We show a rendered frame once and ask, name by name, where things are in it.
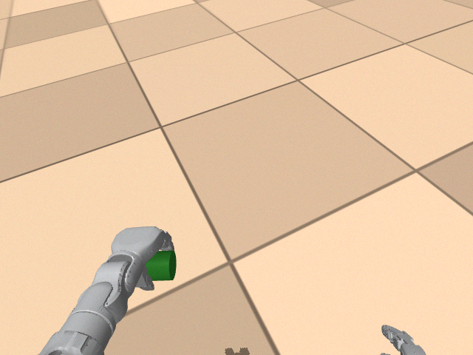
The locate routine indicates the can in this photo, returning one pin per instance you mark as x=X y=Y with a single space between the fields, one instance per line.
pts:
x=162 y=266

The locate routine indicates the left robot arm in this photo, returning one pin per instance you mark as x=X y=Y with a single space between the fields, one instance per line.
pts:
x=101 y=306

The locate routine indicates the right robot hand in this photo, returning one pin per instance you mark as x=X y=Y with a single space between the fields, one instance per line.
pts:
x=401 y=341

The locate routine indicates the left robot hand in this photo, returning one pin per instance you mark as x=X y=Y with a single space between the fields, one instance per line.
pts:
x=145 y=242

